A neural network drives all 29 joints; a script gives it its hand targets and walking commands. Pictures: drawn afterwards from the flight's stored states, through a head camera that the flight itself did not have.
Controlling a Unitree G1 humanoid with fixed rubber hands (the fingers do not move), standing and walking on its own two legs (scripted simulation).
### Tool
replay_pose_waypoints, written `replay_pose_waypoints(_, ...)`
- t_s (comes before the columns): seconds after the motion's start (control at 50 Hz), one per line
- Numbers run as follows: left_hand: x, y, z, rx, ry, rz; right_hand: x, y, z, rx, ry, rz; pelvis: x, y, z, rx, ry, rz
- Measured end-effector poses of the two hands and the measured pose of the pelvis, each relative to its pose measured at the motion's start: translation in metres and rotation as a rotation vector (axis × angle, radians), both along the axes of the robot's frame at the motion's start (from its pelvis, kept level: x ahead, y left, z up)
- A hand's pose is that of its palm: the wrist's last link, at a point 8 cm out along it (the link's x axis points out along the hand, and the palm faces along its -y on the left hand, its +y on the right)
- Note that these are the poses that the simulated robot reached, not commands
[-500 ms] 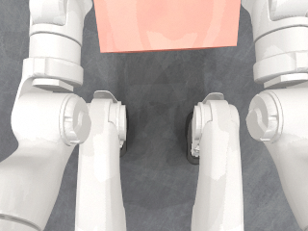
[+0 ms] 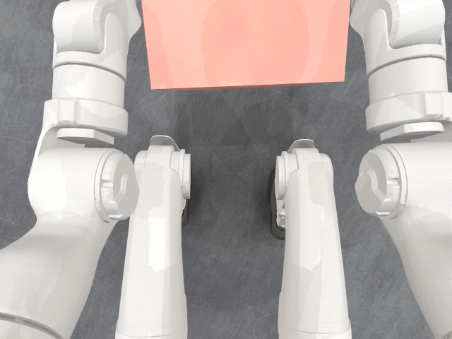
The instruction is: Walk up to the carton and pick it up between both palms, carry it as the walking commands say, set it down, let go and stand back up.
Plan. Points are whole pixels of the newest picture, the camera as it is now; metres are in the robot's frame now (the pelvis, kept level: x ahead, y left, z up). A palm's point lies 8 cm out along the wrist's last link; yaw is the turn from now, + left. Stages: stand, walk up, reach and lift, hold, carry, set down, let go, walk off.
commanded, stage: reach and lift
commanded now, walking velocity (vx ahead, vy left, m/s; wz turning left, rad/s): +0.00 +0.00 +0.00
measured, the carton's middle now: (239, 14) +0.54 +0.00 -0.13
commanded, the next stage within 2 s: none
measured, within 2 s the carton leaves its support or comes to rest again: neither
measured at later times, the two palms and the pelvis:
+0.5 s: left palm out of the picture +0.53 +0.15 +0.01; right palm out of the picture +0.53 -0.15 +0.01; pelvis -0.01 +0.00 +0.05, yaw +0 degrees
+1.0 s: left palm out of the picture +0.50 +0.15 +0.09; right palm out of the picture +0.51 -0.15 +0.09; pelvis -0.01 +0.00 +0.10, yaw +0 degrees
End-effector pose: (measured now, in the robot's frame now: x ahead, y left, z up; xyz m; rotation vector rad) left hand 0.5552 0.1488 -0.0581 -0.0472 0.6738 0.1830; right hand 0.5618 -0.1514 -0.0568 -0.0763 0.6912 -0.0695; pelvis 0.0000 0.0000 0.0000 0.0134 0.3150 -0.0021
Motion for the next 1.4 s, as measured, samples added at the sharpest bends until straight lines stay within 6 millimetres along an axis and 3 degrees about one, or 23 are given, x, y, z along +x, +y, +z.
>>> replay_pose_waypoints(0.96, -0.051, -0.003, 0.141, 0.002, -0.011, 0.002, -0.053, -0.003, 0.138, 0.004, -0.009, -0.003, -0.014, -0.002, 0.098, 0.002, -0.178, -0.004)
replay_pose_waypoints(1.4, -0.074, -0.001, 0.2, -0.004, 0.011, 0.004, -0.076, -0.001, 0.198, 0.009, 0.015, -0.011, -0.004, 0.001, 0.154, -0.004, -0.268, -0.009)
